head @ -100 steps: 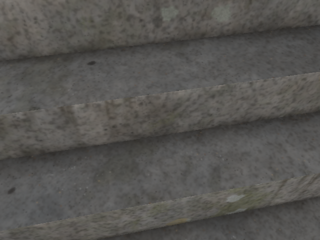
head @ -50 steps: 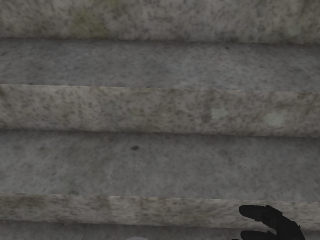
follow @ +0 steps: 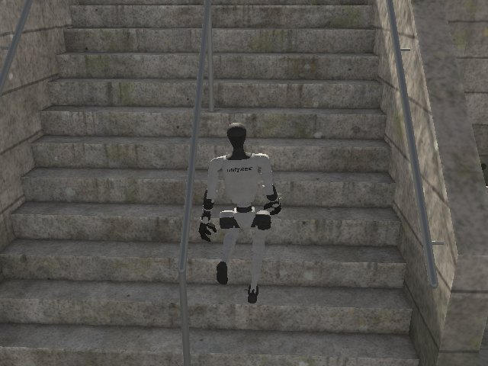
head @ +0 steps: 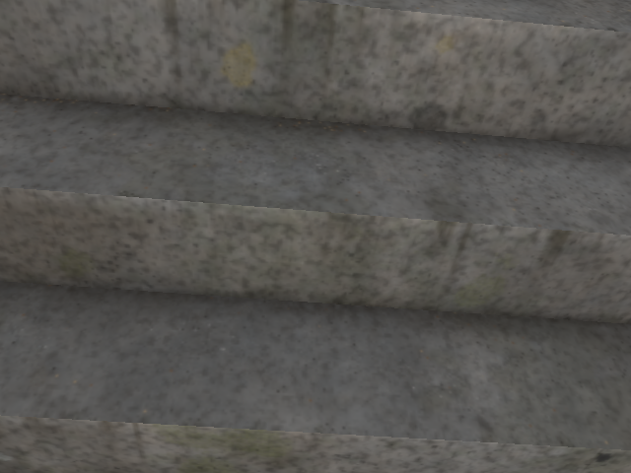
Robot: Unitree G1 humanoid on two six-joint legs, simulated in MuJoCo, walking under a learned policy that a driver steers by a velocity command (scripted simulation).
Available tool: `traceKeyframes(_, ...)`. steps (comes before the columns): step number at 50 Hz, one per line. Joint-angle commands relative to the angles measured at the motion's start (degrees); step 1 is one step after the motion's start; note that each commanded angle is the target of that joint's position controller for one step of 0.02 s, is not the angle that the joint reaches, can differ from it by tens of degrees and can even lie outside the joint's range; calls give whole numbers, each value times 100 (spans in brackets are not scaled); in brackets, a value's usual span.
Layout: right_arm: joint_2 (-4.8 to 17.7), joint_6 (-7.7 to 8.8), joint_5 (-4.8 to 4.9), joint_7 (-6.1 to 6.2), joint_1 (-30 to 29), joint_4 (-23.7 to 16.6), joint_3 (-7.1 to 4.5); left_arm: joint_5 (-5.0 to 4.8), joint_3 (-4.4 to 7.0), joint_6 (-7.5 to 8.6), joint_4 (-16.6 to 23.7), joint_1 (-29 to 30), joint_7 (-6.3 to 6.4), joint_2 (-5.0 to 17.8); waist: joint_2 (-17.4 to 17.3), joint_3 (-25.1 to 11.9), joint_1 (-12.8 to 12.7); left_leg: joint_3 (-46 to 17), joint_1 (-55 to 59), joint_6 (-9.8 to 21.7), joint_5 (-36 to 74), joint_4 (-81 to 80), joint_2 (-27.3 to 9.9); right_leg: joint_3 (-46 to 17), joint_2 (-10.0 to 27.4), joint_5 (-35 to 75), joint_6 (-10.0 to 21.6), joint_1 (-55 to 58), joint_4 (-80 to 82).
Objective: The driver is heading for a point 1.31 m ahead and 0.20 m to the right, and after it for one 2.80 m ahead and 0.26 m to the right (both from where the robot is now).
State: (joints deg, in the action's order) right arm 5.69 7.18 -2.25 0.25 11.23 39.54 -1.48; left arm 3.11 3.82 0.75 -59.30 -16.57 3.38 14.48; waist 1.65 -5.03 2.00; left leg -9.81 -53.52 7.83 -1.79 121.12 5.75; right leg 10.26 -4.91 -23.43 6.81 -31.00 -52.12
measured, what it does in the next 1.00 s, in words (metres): climbs: left foot 0.20 m higher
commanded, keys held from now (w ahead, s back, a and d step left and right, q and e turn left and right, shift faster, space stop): w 1.00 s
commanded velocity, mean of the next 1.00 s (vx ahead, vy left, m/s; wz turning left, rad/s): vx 0.50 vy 0.00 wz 0.00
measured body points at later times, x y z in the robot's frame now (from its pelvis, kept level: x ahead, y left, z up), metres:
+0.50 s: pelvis +0.19 +0.09 +0.17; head +0.20 +0.11 +0.62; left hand +0.30 +0.32 +0.05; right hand +0.37 -0.12 +0.08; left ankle +0.25 +0.17 -0.47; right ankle +0.12 -0.08 -0.30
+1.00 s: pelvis +0.34 -0.01 +0.28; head +0.37 +0.00 +0.73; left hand +0.57 +0.18 +0.20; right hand +0.29 -0.25 +0.14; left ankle +0.25 +0.17 -0.47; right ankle +0.48 -0.15 -0.26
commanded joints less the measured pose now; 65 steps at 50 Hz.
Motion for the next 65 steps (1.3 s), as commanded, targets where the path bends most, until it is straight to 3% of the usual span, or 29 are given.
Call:
traceKeyframes(1, -134, -208, 148, 59, 769, -141, 222, -80, -287, 434, 272, 710, -168, -675, -668, 1087, 500, 206, -477, -181, -191, -289, -123, -1640, 1281, 1091, 770, -642, 2823)
traceKeyframes(5, -82, -372, 361, 272, -930, -1004, 226, -133, -124, 749, 265, -217, -211, 61, 37, 955, -190, 945, -2266, -237, -1735, 1719, -550, -2015, 1821, 1876, 1059, 1411, 3826)
traceKeyframes(8, -244, -439, 213, 263, -2066, -1573, 346, -97, -103, 855, 198, -1268, -92, -169, -89, 695, -621, 871, -3718, -199, -2876, 2430, -835, -2393, 2046, 1527, 1004, 3113, 3921)
traceKeyframes(11, -116, -526, 215, 45, -2644, -1912, 367, -119, -40, 898, 384, -990, -51, -33, -108, 438, -630, 1486, -2635, -319, -2488, 137, -1020, -1714, 1674, 1341, 638, 2739, 4443)
traceKeyframes(13, -482, -617, -20, -58, -2960, -2254, 537, -267, 89, 820, 304, -958, -6, 111, 57, 331, -601, 1519, -1670, -281, -1769, -1805, -1343, -1697, 1532, 1368, 701, 2545, 5011)
traceKeyframes(15, -697, -703, 156, -111, -2470, -2174, 670, -273, 205, 662, 518, -883, -14, 304, 723, -83, -533, 1830, 686, -42, -3586, -4484, -1054, -1243, 1592, 3443, 817, 1990, 5387)
traceKeyframes(17, -98, -738, 288, 52, -474, -1181, 327, -315, 183, 692, 555, -1299, -155, 552, 1016, -1568, 11, 2357, 2975, 129, -3239, -4954, -48, -897, 2030, 10522, 874, 3007, 3403)
traceKeyframes(18, 594, -615, 127, 142, 846, -882, 49, -485, 270, 911, 722, -637, -410, 845, 991, -2360, 832, 904, 4243, 380, -2634, -5428, -548, -837, 1840, 10066, 508, 2312, 1745)
traceKeyframes(19, 1263, -635, -190, 254, 1216, -799, -195, -725, 338, 987, 1224, -254, -557, 904, -565, -2841, 1033, -1833, 5030, 844, -3478, -6997, -1786, -883, 1136, 8996, 65, 1009, -288)
traceKeyframes(20, 1475, -766, -55, 355, 1267, -624, -317, -679, 323, 984, 1622, 726, -693, 496, -1764, -2348, 1106, -3898, 5243, 909, -1650, -9371, -2193, -1286, 124, 3512, -116, -453, -2369)
traceKeyframes(22, 1444, -804, -131, 320, -471, -832, -425, -317, 184, 772, 2409, 1343, -518, -148, 155, -1870, 498, -4463, 4487, 95, -1062, -10084, -2767, -3526, -281, 3051, -479, -2163, -7241)
traceKeyframes(25, 491, -769, 49, 200, -1484, -222, -179, 4, 188, 310, 2515, -257, -206, -117, -564, 217, -867, -1014, 2610, -35, -627, -9397, -2108, -2961, -259, 2809, -619, -2429, -7683)
traceKeyframes(28, 662, -430, 51, 59, -590, 222, -179, -103, 33, -1, 2352, -538, -29, -326, -215, 929, -950, 317, 2521, -545, 873, -9719, -2105, -2990, -339, 2416, -587, -2346, -6527)
traceKeyframes(31, 1080, -127, 114, -74, 315, 745, -359, -200, -31, -31, 2091, -380, -47, -653, -637, 870, -694, 1161, 3357, -213, -298, -9818, -1842, -2065, -479, 2664, -271, -3050, -6866)
traceKeyframes(35, 849, -79, 45, -18, 1114, 1086, -316, -146, -82, 57, 2206, 561, -43, -899, -1517, 733, -321, 1090, 3833, 100, -2753, -10104, -1998, -1565, -382, 2074, -352, -4409, -7961)
traceKeyframes(45, 1374, 213, 69, 256, 1570, 1160, -446, -231, -225, -271, 3242, 2063, -315, -674, -783, 1132, -338, 531, 5248, 363, -2569, -11968, -2839, -1195, 1342, 292, -340, -5428, -6557)
traceKeyframes(46, 1674, 102, 73, 287, 1429, 978, -524, -228, -239, -281, 3459, 2257, -306, -628, -568, 1296, -294, 546, 5542, 278, -2268, -12009, -2951, -1353, 1476, -230, -323, -5754, -5864)
traceKeyframes(47, 1793, 19, 337, 343, 1375, 922, -565, -181, -502, -355, 3561, 2401, -415, -953, -492, 1056, -241, 871, 5124, 280, -1658, -12706, -2960, -848, 1624, -1116, 35, -4465, -4168)
traceKeyframes(49, 1626, -114, 380, 290, 1029, 801, -526, -208, -473, -496, 3388, 1988, -377, -924, -820, 679, -176, 1529, 4707, 193, -568, -12535, -2598, -334, 1410, -1293, 355, -2532, -2868)
traceKeyframes(51, 1471, -17, 599, 96, 1141, 935, -422, -284, -233, -263, 2475, 159, -289, -410, -896, -738, -633, 1809, 4587, 166, 6770, -10252, -2308, 449, 140, -482, 630, 614, -2141)
traceKeyframes(52, 1539, 133, 549, -112, 1242, 945, -392, -267, -2, -209, 2256, -1142, -104, 149, -986, -1529, -1259, 1688, 3548, -2, 6662, -8271, -1849, -1485, 530, -1018, 881, 2146, -1310)
traceKeyframes(53, 1462, 210, 393, -382, 1041, 638, -397, -152, 258, -128, 2082, -1853, -30, 869, 747, -2028, -1492, 1508, 2270, -159, 2531, -5944, -819, -4686, 1783, -4354, 972, 2565, 1601)
traceKeyframes(54, 855, 218, 90, -501, 500, 229, -404, -208, 453, -167, 2220, -1067, 23, 1434, 1782, -2004, -1261, -18, 1393, -217, -374, -3434, -179, -6912, 2081, -6119, 474, 2071, 3816)
traceKeyframes(55, 277, 141, -98, -439, 117, -161, -320, -238, 411, -142, 2308, -134, 2, 1420, 1484, -1612, -865, -878, 577, -350, -221, -1293, -105, -6950, 2350, -5791, -86, 1704, 3937)
traceKeyframes(58, -294, 49, -236, -261, -305, -466, -3, -152, -19, 164, 1275, 745, -245, -257, 431, 556, 107, -118, -708, 27, 1533, -340, -429, -3823, 2094, -3036, -132, -363, 1875)
traceKeyframes(59, -472, -8, -90, -163, -241, -428, 91, -32, -125, 237, 997, 749, -315, -639, 776, 636, 262, -123, -996, 97, 1320, 487, -271, -3203, 2021, -2349, -105, -554, 1850)
traceKeyframes(62, -615, -266, 74, 123, 24, -291, 240, -89, -203, 438, 547, 196, -418, -736, 374, 833, 429, -102, -1673, -19, 778, 298, -286, -2027, 1864, -712, -142, -283, 2395)
traceKeyframes(64, -116, -277, 91, 202, -269, -250, 157, -159, -116, 687, 663, 391, -454, -330, -235, 920, 412, 323, -1032, -162, 1124, -965, -211, -1398, 1765, 136, -87, -748, 3051)
traceKeyframes(65, -178, -335, 185, 303, -338, -141, 108, -254, -76, 811, 439, 176, -449, -167, 276, 731, 329, 628, -1496, -157, 892, 255, -123, -1618, 1978, 319, 367, -218, 3244)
